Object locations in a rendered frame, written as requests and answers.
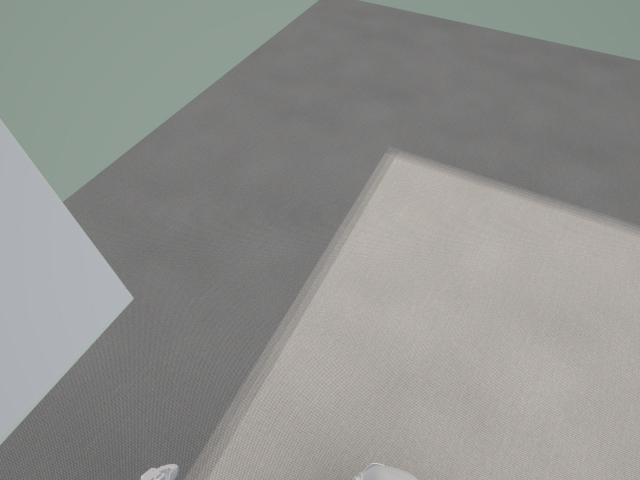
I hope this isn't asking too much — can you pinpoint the right robot shin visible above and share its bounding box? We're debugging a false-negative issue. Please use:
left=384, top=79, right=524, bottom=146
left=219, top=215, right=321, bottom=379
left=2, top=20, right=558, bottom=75
left=361, top=463, right=385, bottom=473

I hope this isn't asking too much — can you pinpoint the fridge door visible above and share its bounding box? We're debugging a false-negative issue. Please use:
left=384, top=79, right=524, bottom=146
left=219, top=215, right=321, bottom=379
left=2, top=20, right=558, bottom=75
left=0, top=124, right=130, bottom=435

